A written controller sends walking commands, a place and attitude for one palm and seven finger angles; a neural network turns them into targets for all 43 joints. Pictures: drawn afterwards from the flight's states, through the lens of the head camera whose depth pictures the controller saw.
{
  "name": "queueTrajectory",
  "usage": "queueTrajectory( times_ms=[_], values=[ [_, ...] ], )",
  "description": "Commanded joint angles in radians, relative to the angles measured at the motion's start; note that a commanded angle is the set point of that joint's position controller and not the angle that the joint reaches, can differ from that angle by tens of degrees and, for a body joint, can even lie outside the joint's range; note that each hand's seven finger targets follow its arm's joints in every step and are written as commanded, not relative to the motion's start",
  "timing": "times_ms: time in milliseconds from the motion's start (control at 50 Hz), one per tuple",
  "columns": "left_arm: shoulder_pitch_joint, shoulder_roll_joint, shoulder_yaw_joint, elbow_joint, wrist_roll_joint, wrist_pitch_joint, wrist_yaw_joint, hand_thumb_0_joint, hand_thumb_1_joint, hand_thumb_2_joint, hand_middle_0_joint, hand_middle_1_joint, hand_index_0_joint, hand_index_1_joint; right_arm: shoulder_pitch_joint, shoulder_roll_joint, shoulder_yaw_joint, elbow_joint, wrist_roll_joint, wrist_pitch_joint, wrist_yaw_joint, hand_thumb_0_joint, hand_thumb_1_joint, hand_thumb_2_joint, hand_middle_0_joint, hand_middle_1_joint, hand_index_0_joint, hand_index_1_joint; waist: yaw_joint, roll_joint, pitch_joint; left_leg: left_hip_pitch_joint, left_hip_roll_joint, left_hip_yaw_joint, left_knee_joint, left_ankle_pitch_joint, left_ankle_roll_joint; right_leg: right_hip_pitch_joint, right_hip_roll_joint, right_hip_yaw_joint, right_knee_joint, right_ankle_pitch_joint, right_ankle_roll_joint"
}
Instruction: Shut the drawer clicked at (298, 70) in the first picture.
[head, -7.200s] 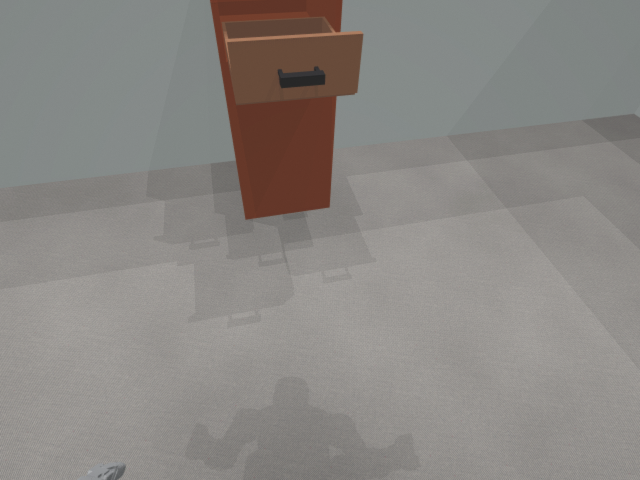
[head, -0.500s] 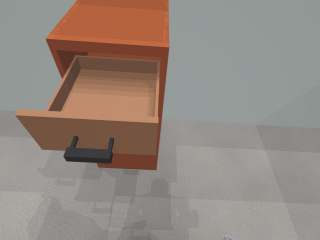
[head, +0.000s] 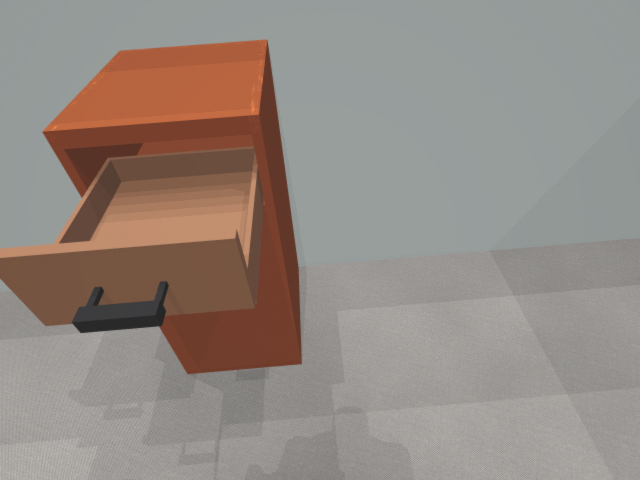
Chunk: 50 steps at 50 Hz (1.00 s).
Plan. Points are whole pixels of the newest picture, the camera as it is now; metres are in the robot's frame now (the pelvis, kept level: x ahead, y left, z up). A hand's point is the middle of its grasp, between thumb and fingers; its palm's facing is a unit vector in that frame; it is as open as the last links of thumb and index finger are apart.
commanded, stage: come to a stop and stand still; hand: left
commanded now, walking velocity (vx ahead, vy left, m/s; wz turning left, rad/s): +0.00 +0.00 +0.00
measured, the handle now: (125, 303) +0.36 +0.29 +0.04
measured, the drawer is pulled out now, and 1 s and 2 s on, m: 0.28 0.28 0.28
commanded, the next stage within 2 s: look again from close up in 0.30 s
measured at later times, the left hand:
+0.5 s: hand out of the picture +0.03 +0.17 -0.16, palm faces +0.04 -0.98 -0.18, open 7.4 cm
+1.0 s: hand out of the picture +0.09 +0.19 -0.15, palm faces +0.02 -0.97 -0.23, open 7.4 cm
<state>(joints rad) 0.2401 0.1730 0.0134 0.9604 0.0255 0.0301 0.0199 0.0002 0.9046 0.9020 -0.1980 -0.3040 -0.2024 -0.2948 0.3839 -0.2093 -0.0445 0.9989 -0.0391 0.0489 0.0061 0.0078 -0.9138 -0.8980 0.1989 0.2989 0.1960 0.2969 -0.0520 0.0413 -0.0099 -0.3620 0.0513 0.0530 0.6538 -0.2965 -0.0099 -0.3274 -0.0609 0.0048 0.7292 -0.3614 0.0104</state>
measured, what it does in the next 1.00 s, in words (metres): shifts its weight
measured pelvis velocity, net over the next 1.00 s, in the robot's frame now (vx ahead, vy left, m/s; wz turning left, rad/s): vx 0.07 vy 0.00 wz -0.01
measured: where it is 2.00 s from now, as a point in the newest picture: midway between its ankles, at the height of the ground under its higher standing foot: outside the picture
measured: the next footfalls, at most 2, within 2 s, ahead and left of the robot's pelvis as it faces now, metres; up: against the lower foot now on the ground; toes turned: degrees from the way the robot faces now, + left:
right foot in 1.62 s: +0.08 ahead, -0.08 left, +0.00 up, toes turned +0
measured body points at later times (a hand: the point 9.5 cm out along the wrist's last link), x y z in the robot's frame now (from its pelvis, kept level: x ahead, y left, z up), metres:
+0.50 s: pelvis +0.02 -0.01 +0.01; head +0.03 -0.01 +0.46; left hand +0.03 +0.22 -0.15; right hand +0.01 -0.23 -0.15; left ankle +0.08 +0.15 -0.72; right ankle +0.03 -0.13 -0.72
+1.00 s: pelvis +0.07 +0.00 +0.02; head +0.08 -0.01 +0.47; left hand +0.09 +0.24 -0.13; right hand +0.11 -0.23 -0.14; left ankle +0.08 +0.15 -0.72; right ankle +0.03 -0.13 -0.72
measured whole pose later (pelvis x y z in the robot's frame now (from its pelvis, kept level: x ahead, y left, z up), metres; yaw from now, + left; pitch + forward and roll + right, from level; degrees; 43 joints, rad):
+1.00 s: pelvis +0.07 +0.00 +0.02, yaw -1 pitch -1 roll +1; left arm 0.24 0.19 0.02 1.08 0.02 -0.02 0.02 0.00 0.91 0.90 -0.20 -0.30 -0.20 -0.29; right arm 0.20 -0.18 0.00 1.08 -0.02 -0.02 -0.02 0.01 -0.91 -0.90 0.20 0.30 0.20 0.30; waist 0.01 0.00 0.03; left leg -0.23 0.02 -0.04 0.48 -0.24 -0.04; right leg -0.17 -0.04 -0.01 0.51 -0.32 0.02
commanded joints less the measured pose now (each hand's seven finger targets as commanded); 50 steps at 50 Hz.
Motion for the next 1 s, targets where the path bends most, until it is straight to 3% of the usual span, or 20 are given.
queueTrajectory(
  times_ms=[0,40,100,180,260,300,360,420,560,620,700,960,980],
  values=[
    [-0.013,0.160,0.040,-0.063,-0.008,-0.017,0.006,0.000,0.900,0.900,-0.200,-0.300,-0.200,-0.300,0.049,-0.052,0.001,-0.059,0.006,-0.035,-0.009,0.000,-0.900,-0.900,0.200,0.300,0.200,0.300,0.012,-0.107,0.130,0.026,-0.010,-0.048,-0.124,-0.126,0.023,-0.199,-0.046,0.078,-0.312,-0.318,-0.065],
    [0.008,0.147,0.041,-0.057,-0.012,-0.019,0.003,0.000,0.900,0.900,-0.200,-0.300,-0.200,-0.300,0.043,-0.056,0.002,-0.058,0.006,-0.041,-0.012,0.000,-0.900,-0.900,0.200,0.300,0.200,0.300,0.029,-0.063,0.108,-0.023,0.000,-0.091,-0.186,-0.176,0.030,-0.132,-0.028,0.064,-0.285,-0.297,-0.057],
    [0.035,0.141,0.045,-0.043,-0.012,-0.024,0.001,0.000,0.900,0.900,-0.200,-0.300,-0.200,-0.300,0.037,-0.048,0.005,-0.048,0.006,-0.043,-0.016,0.000,-0.900,-0.900,0.200,0.300,0.200,0.300,0.044,-0.097,0.086,-0.054,-0.016,-0.095,-0.165,-0.162,0.027,-0.078,-0.041,0.094,-0.310,-0.303,-0.067],
    [0.017,0.134,0.043,-0.030,-0.014,-0.030,0.000,0.000,0.900,0.900,-0.200,-0.300,-0.200,-0.300,0.072,-0.013,0.013,-0.021,0.011,-0.046,-0.021,0.000,-0.900,-0.900,0.200,0.300,0.200,0.300,0.026,-0.112,0.079,0.011,-0.025,-0.088,-0.117,-0.078,0.021,-0.118,-0.066,0.116,-0.354,-0.297,-0.080],
    [0.035,0.112,0.042,-0.008,-0.014,-0.030,-0.002,0.000,0.900,0.900,-0.200,-0.300,-0.200,-0.300,0.061,-0.021,0.014,-0.007,0.009,-0.052,-0.024,0.000,-0.900,-0.900,0.200,0.300,0.200,0.300,0.037,-0.018,0.102,-0.024,-0.005,-0.143,-0.199,-0.126,0.029,-0.097,-0.027,0.077,-0.306,-0.249,-0.064],
    [0.057,0.106,0.040,0.005,-0.013,-0.033,-0.002,0.000,0.900,0.900,-0.200,-0.300,-0.200,-0.300,0.039,-0.024,0.013,-0.007,0.011,-0.053,-0.025,0.000,-0.900,-0.900,0.200,0.300,0.200,0.300,0.046,-0.029,0.115,-0.048,-0.005,-0.146,-0.205,-0.136,0.026,-0.071,-0.028,0.084,-0.319,-0.241,-0.064],
    [0.054,0.109,0.040,0.021,-0.012,-0.034,-0.001,0.000,0.900,0.900,-0.200,-0.300,-0.200,-0.300,0.043,-0.018,0.015,0.001,0.012,-0.053,-0.026,0.000,-0.900,-0.900,0.200,0.300,0.200,0.300,0.035,-0.052,0.115,-0.002,-0.014,-0.128,-0.178,-0.094,0.020,-0.104,-0.043,0.097,-0.343,-0.257,-0.067],
    [0.075,0.093,0.035,0.035,-0.011,-0.040,-0.002,0.000,0.900,0.900,-0.200,-0.300,-0.200,-0.300,0.020,-0.025,0.015,0.004,0.014,-0.063,-0.028,0.000,-0.900,-0.900,0.200,0.300,0.200,0.300,0.042,0.008,0.091,0.010,0.010,-0.157,-0.232,-0.071,0.027,-0.056,-0.021,0.065,-0.310,-0.148,-0.055],
    [0.094,0.095,0.027,0.065,-0.011,-0.057,-0.001,0.000,0.900,0.900,-0.200,-0.300,-0.200,-0.300,-0.042,-0.047,0.018,0.006,0.022,-0.078,-0.031,0.000,-0.900,-0.900,0.200,0.300,0.200,0.300,0.049,-0.040,0.046,0.079,0.019,-0.132,-0.219,0.108,0.024,0.022,-0.031,0.061,-0.318,0.037,-0.046],
    [0.092,0.101,0.026,0.073,-0.009,-0.060,0.001,0.000,0.900,0.900,-0.200,-0.300,-0.200,-0.300,-0.063,-0.065,0.017,0.016,0.024,-0.085,-0.034,0.000,-0.900,-0.900,0.200,0.300,0.200,0.300,0.051,-0.040,0.016,0.125,0.031,-0.133,-0.214,0.219,0.027,0.059,-0.029,0.043,-0.294,0.157,-0.037],
    [0.086,0.110,0.025,0.083,-0.008,-0.060,0.003,0.000,0.900,0.900,-0.200,-0.300,-0.200,-0.300,-0.096,-0.080,0.017,0.023,0.026,-0.086,-0.035,0.000,-0.900,-0.900,0.200,0.300,0.200,0.300,0.056,-0.037,0.021,0.145,0.037,-0.127,-0.218,0.276,0.029,0.087,-0.031,0.035,-0.295,0.217,-0.032],
    [0.049,0.143,0.027,0.087,-0.010,-0.057,0.003,0.000,0.900,0.900,-0.200,-0.300,-0.200,-0.300,-0.142,-0.097,0.022,0.051,0.025,-0.082,-0.033,0.000,-0.900,-0.900,0.200,0.300,0.200,0.300,0.062,-0.026,0.026,0.175,0.035,-0.121,-0.240,0.298,0.024,0.128,-0.039,0.024,-0.311,0.248,-0.027],
    [0.048,0.143,0.027,0.086,-0.008,-0.056,0.004,0.000,0.900,0.900,-0.200,-0.300,-0.200,-0.300,-0.143,-0.094,0.022,0.053,0.026,-0.081,-0.033,0.000,-0.900,-0.900,0.200,0.300,0.200,0.300,0.062,-0.048,0.033,0.176,0.037,-0.123,-0.240,0.302,0.024,0.129,-0.034,0.023,-0.312,0.253,-0.025]
  ],
)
